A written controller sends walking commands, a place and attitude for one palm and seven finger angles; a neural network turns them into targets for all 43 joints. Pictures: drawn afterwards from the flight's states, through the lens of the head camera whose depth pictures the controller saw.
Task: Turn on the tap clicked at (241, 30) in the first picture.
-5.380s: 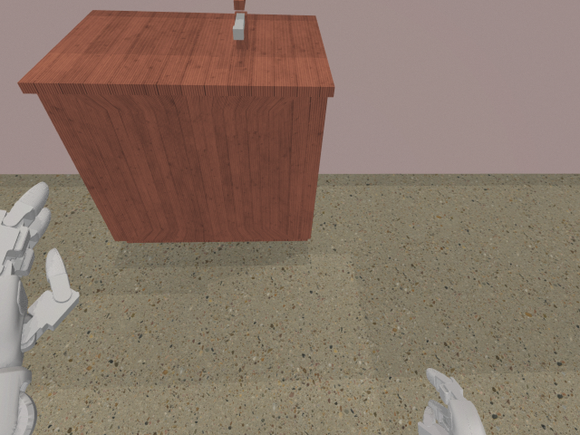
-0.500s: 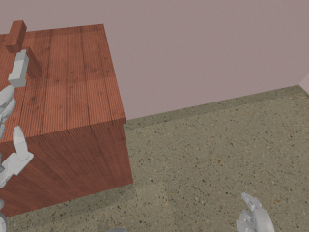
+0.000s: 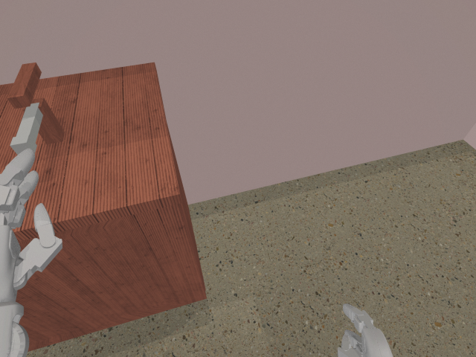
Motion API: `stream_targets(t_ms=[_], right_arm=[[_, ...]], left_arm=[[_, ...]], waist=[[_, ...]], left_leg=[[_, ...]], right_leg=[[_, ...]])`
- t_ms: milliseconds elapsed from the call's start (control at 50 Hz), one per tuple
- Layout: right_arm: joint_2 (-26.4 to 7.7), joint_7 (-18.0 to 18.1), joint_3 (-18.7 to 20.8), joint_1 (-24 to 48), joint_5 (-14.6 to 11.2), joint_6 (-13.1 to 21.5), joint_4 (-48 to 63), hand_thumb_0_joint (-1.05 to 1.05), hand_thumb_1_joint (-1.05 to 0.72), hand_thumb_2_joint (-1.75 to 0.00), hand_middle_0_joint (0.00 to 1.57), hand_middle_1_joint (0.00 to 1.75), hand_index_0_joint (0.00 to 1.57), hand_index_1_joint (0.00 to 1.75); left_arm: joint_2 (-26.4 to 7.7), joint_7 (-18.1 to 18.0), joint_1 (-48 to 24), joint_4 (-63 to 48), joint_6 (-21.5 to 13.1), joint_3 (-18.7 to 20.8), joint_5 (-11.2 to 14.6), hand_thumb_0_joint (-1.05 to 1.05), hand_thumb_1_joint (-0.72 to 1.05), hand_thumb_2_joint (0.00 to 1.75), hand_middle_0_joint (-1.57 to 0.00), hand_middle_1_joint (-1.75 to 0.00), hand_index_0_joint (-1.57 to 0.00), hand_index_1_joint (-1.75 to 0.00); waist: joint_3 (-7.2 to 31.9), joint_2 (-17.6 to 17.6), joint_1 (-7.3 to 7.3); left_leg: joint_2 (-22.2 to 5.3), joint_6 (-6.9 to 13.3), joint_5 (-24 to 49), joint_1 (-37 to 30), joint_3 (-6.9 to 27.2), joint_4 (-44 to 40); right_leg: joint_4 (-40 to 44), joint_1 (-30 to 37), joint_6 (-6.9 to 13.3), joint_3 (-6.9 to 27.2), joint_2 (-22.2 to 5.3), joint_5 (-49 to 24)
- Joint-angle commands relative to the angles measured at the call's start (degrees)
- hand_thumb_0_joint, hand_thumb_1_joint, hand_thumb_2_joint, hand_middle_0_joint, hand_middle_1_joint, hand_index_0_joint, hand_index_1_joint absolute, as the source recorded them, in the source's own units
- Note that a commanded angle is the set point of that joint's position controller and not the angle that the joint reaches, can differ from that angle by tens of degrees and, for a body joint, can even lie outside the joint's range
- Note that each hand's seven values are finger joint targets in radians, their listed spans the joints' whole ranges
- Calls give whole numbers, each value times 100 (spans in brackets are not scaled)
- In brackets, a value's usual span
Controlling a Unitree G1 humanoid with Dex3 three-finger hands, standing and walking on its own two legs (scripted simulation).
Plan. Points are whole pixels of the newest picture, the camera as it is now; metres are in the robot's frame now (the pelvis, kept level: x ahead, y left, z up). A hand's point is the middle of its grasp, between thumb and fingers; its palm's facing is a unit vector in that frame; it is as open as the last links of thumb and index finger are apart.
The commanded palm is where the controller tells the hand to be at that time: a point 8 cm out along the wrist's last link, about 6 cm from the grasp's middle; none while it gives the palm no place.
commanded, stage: come to a stop and stand still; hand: left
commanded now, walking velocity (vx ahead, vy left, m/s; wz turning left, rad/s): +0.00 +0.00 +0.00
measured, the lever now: (24, 145) +0.44 +0.44 +0.12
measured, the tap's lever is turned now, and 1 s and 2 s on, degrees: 0 0 0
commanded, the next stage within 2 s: look again from close up in 0.44 s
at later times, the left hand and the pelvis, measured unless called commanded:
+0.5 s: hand (49, 268) +0.18 +0.23 +0.16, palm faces +0.40 -0.83 -0.38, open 7.4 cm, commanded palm +0.13 +0.28 +0.18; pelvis -0.02 -0.01 +0.00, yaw +1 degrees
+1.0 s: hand out of the picture +0.22 +0.31 +0.17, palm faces +0.43 -0.84 -0.32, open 7.4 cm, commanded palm +0.16 +0.33 +0.18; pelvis +0.00 +0.05 +0.00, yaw +0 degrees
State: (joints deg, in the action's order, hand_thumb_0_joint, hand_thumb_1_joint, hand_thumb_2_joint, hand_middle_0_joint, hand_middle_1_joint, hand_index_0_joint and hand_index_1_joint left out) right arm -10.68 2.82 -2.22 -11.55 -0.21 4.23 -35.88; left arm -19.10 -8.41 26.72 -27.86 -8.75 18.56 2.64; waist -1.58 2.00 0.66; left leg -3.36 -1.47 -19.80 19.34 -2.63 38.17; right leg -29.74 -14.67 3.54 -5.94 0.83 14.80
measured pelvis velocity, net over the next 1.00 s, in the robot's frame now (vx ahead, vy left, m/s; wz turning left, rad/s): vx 0.00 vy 0.05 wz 0.01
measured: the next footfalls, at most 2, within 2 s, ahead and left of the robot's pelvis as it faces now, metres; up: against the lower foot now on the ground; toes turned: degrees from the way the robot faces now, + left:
left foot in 1.80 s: +0.16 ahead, +0.25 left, +0.00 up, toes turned +2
right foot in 1.96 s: +0.12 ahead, +0.02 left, +0.00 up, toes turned +0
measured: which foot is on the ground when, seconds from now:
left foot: down 0.00-1.00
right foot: down 0.00-1.00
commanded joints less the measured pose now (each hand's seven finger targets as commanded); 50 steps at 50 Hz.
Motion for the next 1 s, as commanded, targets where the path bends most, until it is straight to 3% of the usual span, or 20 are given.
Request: stream_targets(t_ms=[0,40,60,120,160,220,280,340,500,520,540,560,600,680,700,740,780,800,920,980], right_arm=[[-537,171,221,552,0,284,915,0,-90,-90,20,30,20,30],[-616,209,280,414,8,244,901,0,-90,-90,20,30,20,30],[-717,215,341,403,5,227,941,0,-90,-90,20,30,20,30],[-733,240,286,529,19,164,1039,0,-90,-90,20,30,20,30],[-768,245,306,494,7,191,1010,0,-90,-90,20,30,20,30],[-784,230,351,395,19,268,991,0,-90,-90,20,30,20,30],[-768,189,367,277,18,289,931,0,-90,-90,20,30,20,30],[-732,201,334,337,26,252,925,0,-90,-90,20,30,20,30],[-759,228,266,459,43,228,964,0,-90,-90,20,30,20,30],[-913,224,535,-451,188,570,786,0,-90,-90,20,30,20,30],[-315,155,273,-41,48,542,559,0,-90,-90,20,30,20,30],[-643,112,417,76,-45,674,981,0,-90,-90,20,30,20,30],[-645,-109,352,105,-109,756,1010,0,-90,-90,20,30,20,30],[-791,-173,355,313,-42,819,1068,0,-90,-90,20,30,20,30],[-828,-154,358,405,-45,825,1076,0,-90,-90,20,30,20,30],[-798,-117,342,385,-49,811,1168,0,-90,-90,20,30,20,30],[-766,-77,361,392,-34,825,1197,0,-90,-90,20,30,20,30],[-758,-64,330,425,-13,839,1213,0,-90,-90,20,30,20,30],[-788,-141,369,285,31,967,1077,0,-90,-90,20,30,20,30],[-854,-204,428,258,55,881,1038,0,-90,-90,20,30,20,30]], left_arm=[[-1170,-151,-445,-1186,-399,800,-22,0,90,90,-20,-30,-20,-30],[-1165,-172,-242,-1158,-451,799,-16,0,90,90,-20,-30,-20,-30],[-1177,-175,-193,-1215,-473,798,-10,0,90,90,-20,-30,-20,-30],[-1065,-122,-38,-1133,-530,675,-22,0,90,90,-20,-30,-20,-30],[-1078,-134,-243,-1053,-571,641,-72,0,90,90,-20,-30,-20,-30],[-1081,-140,-417,-1109,-576,582,-77,0,90,90,-20,-30,-20,-30],[-1084,-170,-414,-1023,-512,537,-64,0,90,90,-20,-30,-20,-30],[-1156,-192,-367,-930,-437,603,-58,0,90,90,-20,-30,-20,-30],[-1045,-146,-655,-974,-414,492,-87,0,90,90,-20,-30,-20,-30],[-5646,-66,-6220,-2014,-918,3853,-800,0,90,90,-20,-30,-20,-30],[-2397,194,-3319,976,-699,1632,-344,0,90,90,-20,-30,-20,-30],[-1493,291,-1962,1325,-708,1036,-160,0,90,90,-20,-30,-20,-30],[-664,351,-1288,329,-924,243,73,0,90,90,-20,-30,-20,-30],[-1112,220,-619,-721,-920,428,48,0,90,90,-20,-30,-20,-30],[-1386,178,-638,-779,-920,735,29,0,90,90,-20,-30,-20,-30],[-1421,157,-782,-796,-967,934,-2,0,90,90,-20,-30,-20,-30],[-1527,155,-963,-844,-1017,1126,2,0,90,90,-20,-30,-20,-30],[-1707,156,-1167,-1036,-1050,1256,7,0,90,90,-20,-30,-20,-30],[-1053,216,-1223,-1146,-1084,609,3,0,90,90,-20,-30,-20,-30],[-929,204,-1051,-1041,-987,468,-37,0,90,90,-20,-30,-20,-30]], waist=[[816,-782,-46],[871,-437,-77],[947,-185,-46],[527,797,-17],[477,507,7],[530,188,-38],[615,-166,-80],[483,-404,-88],[334,191,-55],[-667,-1196,181],[696,-1225,44],[433,-617,376],[875,275,220],[576,-149,254],[438,126,252],[485,72,210],[581,40,187],[579,314,169],[972,358,96],[987,500,65]], left_leg=[[153,43,8,89,187,-255],[94,87,977,-429,195,-1096],[-151,152,1816,-686,354,-1313],[-702,383,1659,-98,943,-1816],[-627,364,1101,340,836,-1785],[-233,232,337,121,471,-1389],[10,190,211,-278,313,-887],[24,207,224,-431,357,-808],[-243,270,305,-102,635,-1672],[-6,287,707,442,104,-680],[469,319,660,-201,136,-370],[411,214,532,-328,111,-431],[342,256,478,-539,207,-1200],[7,374,93,-283,695,-2027],[-84,373,-151,-65,785,-2281],[-291,466,-411,404,1135,-2572],[-302,492,41,280,1100,-2374],[-292,446,74,246,1088,-2409],[-116,129,2074,-726,857,-1772],[-120,101,2123,-762,826,-1633]], right_leg=[[793,804,217,1197,-1401,-2245],[630,802,49,1073,-1181,-2010],[519,746,-92,970,-965,-1647],[418,614,-367,660,-435,-485],[481,908,-368,727,-445,-402],[1018,552,-248,1177,-747,139],[1482,87,-88,1550,-1093,868],[1636,-219,-57,1521,-1153,1258],[1197,203,-274,948,-611,739],[1907,-480,-966,1359,-672,-640],[1464,-21,-348,1452,-1190,-318],[1828,71,-379,2056,-1246,-226],[1463,751,-243,1567,-1193,102],[1084,589,-314,951,-554,886],[878,658,-298,835,-410,784],[373,1061,-314,623,-282,299],[359,1136,-303,630,-330,-179],[333,1132,-304,604,-315,-202],[479,955,-224,568,-334,-1203],[352,854,-177,494,-318,-1052]])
